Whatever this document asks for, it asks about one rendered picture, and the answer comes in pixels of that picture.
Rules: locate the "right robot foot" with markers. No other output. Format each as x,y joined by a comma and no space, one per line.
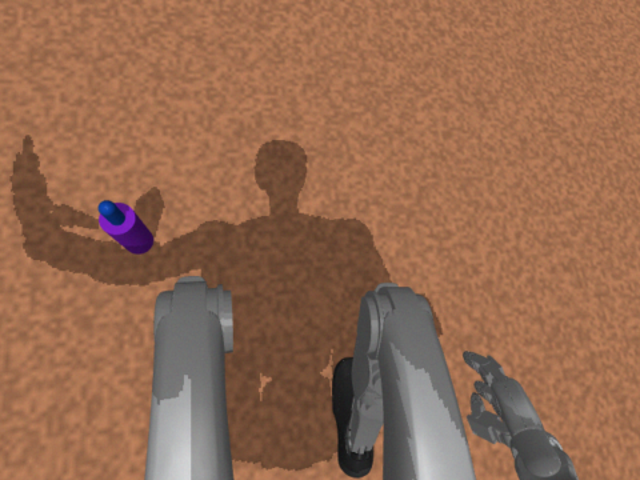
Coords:
353,464

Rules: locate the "bottle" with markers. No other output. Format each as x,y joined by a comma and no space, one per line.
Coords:
122,224

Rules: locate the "right robot hand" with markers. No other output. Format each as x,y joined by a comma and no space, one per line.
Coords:
508,399

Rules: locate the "right robot arm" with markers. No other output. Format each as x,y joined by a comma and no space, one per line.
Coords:
539,456

